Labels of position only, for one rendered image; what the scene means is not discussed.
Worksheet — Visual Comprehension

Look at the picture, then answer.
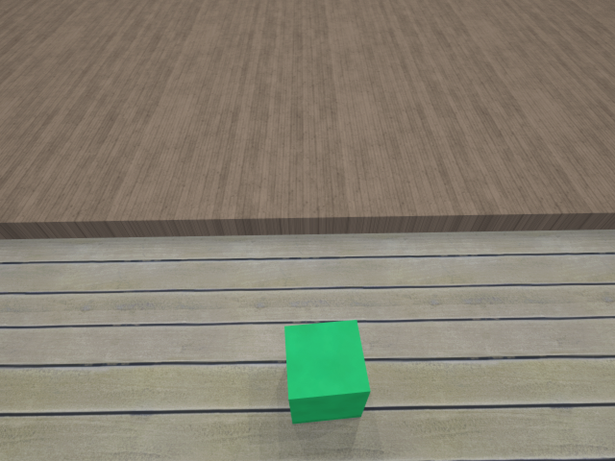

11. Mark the carton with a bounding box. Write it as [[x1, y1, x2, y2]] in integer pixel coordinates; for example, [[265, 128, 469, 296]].
[[284, 320, 371, 424]]

